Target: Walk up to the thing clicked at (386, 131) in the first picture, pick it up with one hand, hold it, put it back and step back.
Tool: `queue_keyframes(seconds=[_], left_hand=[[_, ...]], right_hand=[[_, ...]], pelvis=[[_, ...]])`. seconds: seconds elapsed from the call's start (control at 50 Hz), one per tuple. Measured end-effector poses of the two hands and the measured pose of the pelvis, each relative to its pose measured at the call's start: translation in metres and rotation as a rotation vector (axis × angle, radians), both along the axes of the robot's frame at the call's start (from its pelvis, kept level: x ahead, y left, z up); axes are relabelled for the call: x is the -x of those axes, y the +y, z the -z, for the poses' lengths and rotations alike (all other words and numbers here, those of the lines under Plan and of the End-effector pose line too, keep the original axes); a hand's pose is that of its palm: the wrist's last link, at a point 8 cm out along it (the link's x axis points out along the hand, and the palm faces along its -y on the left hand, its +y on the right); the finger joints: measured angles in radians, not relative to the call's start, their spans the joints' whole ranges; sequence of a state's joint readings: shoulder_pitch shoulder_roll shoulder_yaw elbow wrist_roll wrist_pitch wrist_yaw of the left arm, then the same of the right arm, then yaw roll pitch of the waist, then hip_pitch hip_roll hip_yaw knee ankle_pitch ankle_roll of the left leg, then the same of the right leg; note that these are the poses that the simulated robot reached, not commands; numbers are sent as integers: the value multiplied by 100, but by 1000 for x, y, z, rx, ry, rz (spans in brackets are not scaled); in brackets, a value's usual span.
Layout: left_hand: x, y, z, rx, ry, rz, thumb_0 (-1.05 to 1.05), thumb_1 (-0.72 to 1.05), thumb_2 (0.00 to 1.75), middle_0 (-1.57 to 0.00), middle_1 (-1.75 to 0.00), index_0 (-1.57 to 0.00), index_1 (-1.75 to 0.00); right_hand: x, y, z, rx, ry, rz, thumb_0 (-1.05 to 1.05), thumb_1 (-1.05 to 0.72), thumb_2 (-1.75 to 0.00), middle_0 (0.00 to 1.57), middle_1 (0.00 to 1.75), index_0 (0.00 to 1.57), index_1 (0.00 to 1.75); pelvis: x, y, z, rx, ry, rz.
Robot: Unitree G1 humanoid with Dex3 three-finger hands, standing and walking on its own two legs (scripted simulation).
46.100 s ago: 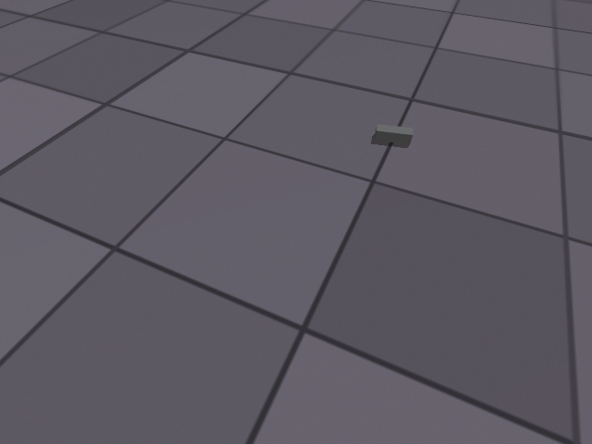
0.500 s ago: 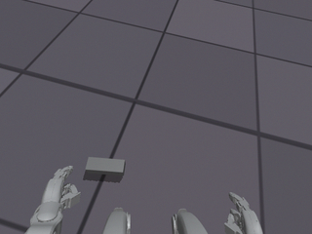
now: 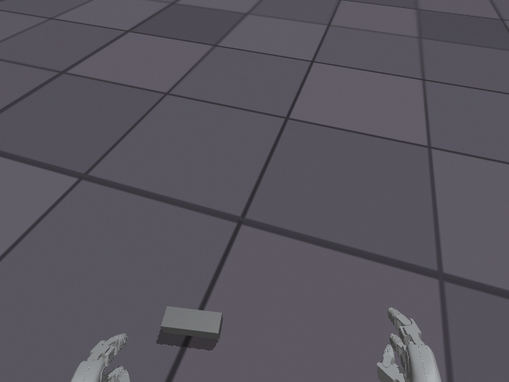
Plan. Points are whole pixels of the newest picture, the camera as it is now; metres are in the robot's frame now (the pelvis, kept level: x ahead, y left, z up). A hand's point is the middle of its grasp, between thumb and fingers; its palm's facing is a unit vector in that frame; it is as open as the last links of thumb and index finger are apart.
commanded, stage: home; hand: left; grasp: from above
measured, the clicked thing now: (193, 322) +0.49 +0.21 -0.69
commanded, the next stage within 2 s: stand in 1.82 s
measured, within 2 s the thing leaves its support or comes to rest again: neither
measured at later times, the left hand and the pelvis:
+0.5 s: hand out of the picture +0.16 +0.18 -0.05, palm faces +0.05 -0.98 -0.20, open 7.4 cm; pelvis +0.00 +0.00 +0.00, yaw +0 degrees
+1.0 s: hand out of the picture +0.16 +0.18 -0.05, palm faces +0.05 -0.98 -0.21, open 7.4 cm; pelvis -0.01 +0.00 +0.00, yaw +0 degrees
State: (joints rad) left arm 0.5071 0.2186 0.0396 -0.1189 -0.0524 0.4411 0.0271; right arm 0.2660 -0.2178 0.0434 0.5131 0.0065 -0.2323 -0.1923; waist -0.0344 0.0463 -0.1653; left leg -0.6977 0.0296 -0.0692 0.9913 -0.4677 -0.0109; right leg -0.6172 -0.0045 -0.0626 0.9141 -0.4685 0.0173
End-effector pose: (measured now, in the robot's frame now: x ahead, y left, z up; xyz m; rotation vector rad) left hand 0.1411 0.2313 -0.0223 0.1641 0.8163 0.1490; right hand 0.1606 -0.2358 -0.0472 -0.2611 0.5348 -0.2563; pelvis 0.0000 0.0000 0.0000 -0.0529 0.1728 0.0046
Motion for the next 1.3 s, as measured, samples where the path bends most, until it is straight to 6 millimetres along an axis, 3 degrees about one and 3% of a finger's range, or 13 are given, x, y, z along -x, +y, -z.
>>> queue_keyframes(seconds=[0.48, 1.3], left_hand=[[-4, -4, 0, -2, -6, 23, 1, 91, 90, -20, -29, -20, -29], [-3, -7, -1, -3, -12, 26, 1, 91, 90, -20, -30, -20, -29]], right_hand=[[26, -6, 11, 1, 62, 28, 2, -90, -90, 21, 30, 21, 30], [23, -9, 11, 2, 47, 29, 2, -90, -90, 21, 30, 21, 30]], pelvis=[[3, -1, 0, -3, -10, 9], [4, -4, 2, -5, -7, 10]])
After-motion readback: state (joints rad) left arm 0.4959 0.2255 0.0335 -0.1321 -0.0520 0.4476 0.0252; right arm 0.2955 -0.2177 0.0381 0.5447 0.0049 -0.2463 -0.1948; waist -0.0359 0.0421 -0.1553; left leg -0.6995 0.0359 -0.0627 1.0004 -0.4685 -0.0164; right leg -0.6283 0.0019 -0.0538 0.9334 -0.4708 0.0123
